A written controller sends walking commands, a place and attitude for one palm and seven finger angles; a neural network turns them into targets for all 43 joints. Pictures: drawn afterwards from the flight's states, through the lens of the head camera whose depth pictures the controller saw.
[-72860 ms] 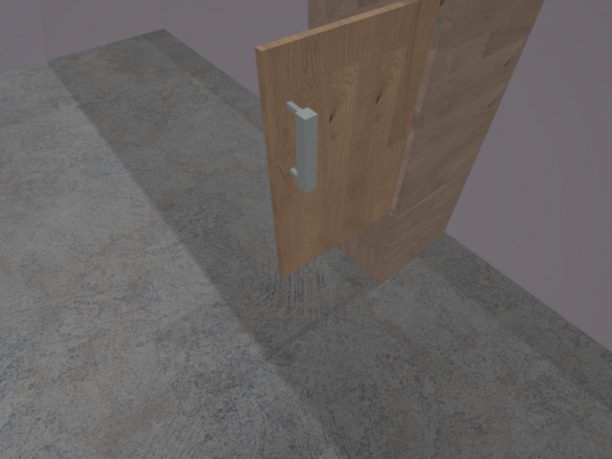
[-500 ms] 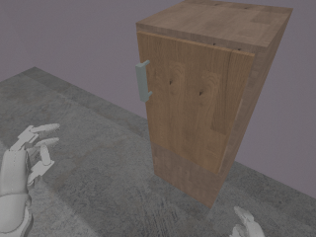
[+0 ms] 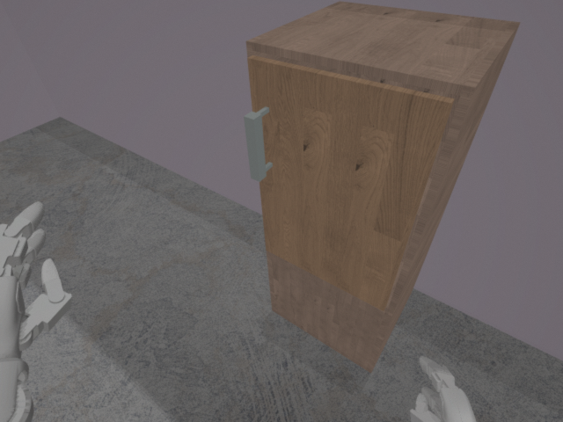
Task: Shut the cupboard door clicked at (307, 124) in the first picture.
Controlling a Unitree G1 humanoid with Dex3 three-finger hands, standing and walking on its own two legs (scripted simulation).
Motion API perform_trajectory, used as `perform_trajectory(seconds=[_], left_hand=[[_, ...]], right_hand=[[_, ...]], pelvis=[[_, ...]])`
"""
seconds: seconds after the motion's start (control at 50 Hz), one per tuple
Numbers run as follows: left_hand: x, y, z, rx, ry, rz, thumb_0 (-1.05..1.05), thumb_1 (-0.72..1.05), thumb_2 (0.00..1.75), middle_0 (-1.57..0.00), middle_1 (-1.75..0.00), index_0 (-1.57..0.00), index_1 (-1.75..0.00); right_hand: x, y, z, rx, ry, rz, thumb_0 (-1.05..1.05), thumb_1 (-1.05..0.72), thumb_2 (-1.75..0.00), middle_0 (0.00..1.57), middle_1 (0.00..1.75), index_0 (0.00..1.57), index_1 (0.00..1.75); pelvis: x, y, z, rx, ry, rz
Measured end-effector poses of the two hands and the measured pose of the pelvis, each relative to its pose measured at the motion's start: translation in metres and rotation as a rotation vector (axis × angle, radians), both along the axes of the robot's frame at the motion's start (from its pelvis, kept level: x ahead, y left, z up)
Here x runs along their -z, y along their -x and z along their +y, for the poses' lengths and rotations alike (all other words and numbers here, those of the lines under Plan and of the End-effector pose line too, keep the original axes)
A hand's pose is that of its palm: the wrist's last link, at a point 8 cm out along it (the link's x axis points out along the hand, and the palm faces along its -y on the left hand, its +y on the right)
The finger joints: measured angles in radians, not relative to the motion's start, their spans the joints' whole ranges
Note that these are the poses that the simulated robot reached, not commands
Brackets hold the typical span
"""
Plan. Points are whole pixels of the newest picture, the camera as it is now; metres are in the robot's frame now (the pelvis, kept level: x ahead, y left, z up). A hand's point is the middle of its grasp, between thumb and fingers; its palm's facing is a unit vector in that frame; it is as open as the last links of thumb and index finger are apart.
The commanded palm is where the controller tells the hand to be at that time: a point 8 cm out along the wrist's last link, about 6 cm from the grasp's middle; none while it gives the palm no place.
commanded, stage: step back with the hand held close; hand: left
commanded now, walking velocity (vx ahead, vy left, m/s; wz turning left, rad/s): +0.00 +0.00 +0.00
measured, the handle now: (261, 144) +0.66 +0.13 +0.07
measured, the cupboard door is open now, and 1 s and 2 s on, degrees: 1 1 1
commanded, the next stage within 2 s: stop stepping back and stand still in 1.64 s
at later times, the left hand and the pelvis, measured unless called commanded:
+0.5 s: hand (37, 317) +0.17 +0.28 +0.16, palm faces +0.42 -0.74 -0.52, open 7.4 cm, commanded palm +0.10 +0.32 +0.17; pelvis -0.04 +0.02 -0.01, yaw +0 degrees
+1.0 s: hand out of the picture +0.10 +0.28 +0.16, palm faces +0.51 -0.73 -0.46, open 7.4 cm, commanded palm +0.03 +0.31 +0.17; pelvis -0.10 +0.00 -0.03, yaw +2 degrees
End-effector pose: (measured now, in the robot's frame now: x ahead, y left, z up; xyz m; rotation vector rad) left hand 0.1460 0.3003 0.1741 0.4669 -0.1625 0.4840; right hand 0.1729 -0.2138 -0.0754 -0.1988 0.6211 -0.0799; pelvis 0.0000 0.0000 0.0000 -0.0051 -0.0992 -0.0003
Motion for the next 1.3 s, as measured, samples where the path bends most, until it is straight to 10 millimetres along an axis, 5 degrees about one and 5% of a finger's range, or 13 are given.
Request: perform_trajectory(seconds=[0.44,0.88,1.14,1.3], left_hand=[[-0.003,0.013,0.016,0.066,-0.136,0.049,0.01,0.89,0.9,-0.21,-0.3,-0.22,-0.3],[-0.001,0.083,0.013,0.03,-0.181,-0.118,0.01,0.89,0.9,-0.21,-0.3,-0.22,-0.3],[-0.002,0.107,0.012,0.064,-0.204,-0.124,0.01,0.88,0.9,-0.21,-0.3,-0.22,-0.3],[-0.004,0.158,0.014,-0.03,-0.281,-0.158,0.01,0.88,0.9,-0.21,-0.3,-0.22,-0.3]], right_hand=[[0.011,0.047,-0.018,0.122,0.057,0.119,0.01,-0.9,-0.9,0.2,0.3,0.2,0.3],[0.023,0.12,-0.02,0.074,0.08,0.116,0.01,-0.9,-0.9,0.2,0.3,0.2,0.3],[0.021,0.139,-0.02,0.072,0.089,0.111,0.01,-0.9,-0.9,0.2,0.3,0.2,0.3],[0.033,0.134,-0.016,-0.012,0.077,0.075,0.01,-0.9,-0.9,0.2,0.3,0.2,0.3]], pelvis=[[0.008,0.029,0.017,0.005,-0.008,0.093],[0.025,0.088,0.006,-0.032,0.005,0.081],[0.027,0.116,0.007,-0.052,0.005,0.092],[0.041,0.131,-0.007,-0.136,0.011,0.063]])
